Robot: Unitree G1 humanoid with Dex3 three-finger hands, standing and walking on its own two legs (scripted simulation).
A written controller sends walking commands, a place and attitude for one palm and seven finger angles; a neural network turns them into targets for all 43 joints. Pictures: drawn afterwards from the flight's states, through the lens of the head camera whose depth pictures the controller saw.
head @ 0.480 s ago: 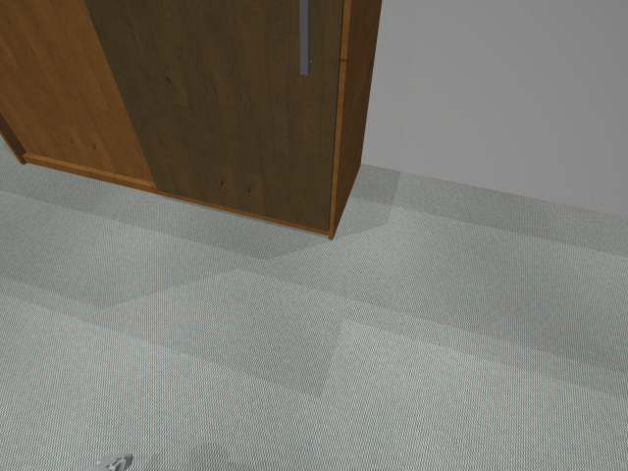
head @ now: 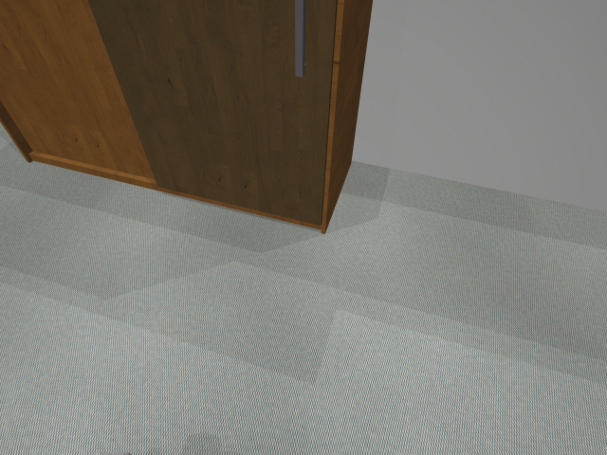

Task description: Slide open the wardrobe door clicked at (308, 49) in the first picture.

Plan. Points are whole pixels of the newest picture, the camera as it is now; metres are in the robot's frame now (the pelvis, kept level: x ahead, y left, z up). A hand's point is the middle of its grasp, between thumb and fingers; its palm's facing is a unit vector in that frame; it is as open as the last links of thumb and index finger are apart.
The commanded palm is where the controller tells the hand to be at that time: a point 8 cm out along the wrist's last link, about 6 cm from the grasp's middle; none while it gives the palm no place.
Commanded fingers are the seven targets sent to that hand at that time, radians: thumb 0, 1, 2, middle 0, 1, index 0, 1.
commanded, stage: stand and wait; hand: right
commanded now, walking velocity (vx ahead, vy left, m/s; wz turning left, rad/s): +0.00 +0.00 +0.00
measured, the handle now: (302, 29) +1.16 +0.07 +0.09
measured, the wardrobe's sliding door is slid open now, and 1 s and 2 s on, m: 0.00 0.00 0.00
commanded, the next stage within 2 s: look at it before walking up in 0.34 s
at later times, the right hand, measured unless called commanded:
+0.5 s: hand out of the picture +0.07 -0.24 -0.15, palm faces -0.04 +0.94 -0.33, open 7.4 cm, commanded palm none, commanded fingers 0.00 -0.90 -0.90 0.20 0.30 0.20 0.30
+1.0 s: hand out of the picture +0.07 -0.24 -0.15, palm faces -0.04 +0.94 -0.33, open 7.4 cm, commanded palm none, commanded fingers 0.00 -0.90 -0.90 0.20 0.30 0.20 0.30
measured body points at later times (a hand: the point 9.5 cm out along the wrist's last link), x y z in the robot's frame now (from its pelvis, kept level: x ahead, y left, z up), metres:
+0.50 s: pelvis -0.01 +0.00 +0.00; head +0.00 +0.00 +0.45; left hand +0.06 +0.30 -0.13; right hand +0.07 -0.29 -0.13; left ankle +0.00 +0.13 -0.74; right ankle +0.00 -0.12 -0.74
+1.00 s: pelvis +0.00 +0.00 +0.00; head +0.00 +0.00 +0.45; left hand +0.08 +0.30 -0.13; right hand +0.07 -0.29 -0.13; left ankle +0.00 +0.13 -0.74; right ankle +0.00 -0.12 -0.74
